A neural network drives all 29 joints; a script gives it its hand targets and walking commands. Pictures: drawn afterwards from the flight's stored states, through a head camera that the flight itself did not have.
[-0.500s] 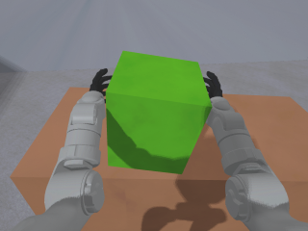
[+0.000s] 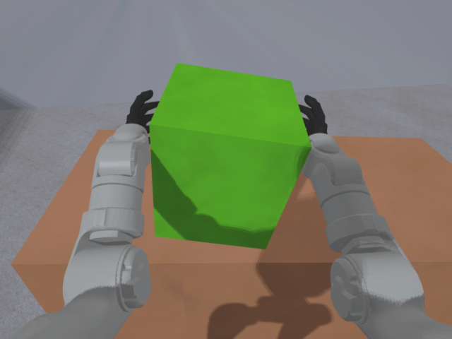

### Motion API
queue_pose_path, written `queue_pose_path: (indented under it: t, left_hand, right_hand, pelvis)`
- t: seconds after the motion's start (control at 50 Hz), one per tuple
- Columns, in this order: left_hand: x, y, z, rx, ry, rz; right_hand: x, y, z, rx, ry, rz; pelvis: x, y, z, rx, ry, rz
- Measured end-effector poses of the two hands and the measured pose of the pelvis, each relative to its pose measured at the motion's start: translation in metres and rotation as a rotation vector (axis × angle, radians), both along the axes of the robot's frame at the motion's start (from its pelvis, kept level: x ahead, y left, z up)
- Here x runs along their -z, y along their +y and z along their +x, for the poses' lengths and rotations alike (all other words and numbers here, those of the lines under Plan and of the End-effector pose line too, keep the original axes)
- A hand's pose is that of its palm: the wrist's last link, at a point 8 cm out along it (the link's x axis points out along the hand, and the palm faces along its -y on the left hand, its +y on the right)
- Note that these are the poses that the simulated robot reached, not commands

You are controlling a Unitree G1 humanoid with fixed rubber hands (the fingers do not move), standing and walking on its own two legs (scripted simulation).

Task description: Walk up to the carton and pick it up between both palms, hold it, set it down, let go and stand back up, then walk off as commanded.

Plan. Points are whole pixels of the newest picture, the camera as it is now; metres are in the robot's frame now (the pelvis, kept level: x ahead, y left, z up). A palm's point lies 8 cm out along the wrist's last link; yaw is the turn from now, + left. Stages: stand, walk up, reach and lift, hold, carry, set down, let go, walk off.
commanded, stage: reach and lift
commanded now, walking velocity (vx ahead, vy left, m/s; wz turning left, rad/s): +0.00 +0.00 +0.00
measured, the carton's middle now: (222, 159) +0.40 +0.02 +0.18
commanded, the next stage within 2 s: hold in 0.50 s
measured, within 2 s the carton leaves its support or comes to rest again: neither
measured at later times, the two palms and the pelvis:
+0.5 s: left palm (136, 129) +0.38 +0.17 +0.25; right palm (318, 129) +0.39 -0.13 +0.26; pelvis +0.00 +0.00 +0.00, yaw +0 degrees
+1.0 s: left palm (141, 124) +0.38 +0.16 +0.26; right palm (328, 127) +0.38 -0.15 +0.27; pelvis +0.00 +0.00 +0.00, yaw +0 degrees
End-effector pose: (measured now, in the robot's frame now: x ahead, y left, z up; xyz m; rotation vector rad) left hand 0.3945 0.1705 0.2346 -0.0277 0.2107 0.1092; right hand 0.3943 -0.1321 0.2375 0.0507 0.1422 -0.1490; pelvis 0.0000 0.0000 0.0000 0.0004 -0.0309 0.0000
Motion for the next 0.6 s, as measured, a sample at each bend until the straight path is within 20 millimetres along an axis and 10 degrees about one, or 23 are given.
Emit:
queue_pose_path:
  t: [0.6]
  left_hand:
    - [-0.015, -0.004, -0.012, -0.012, -0.012, -0.002]
  right_hand:
    - [-0.023, -0.004, -0.005, -0.014, -0.01, 0.03]
  pelvis:
    - [0.0, -0.001, 0.002, 0.0, 0.001, 0.001]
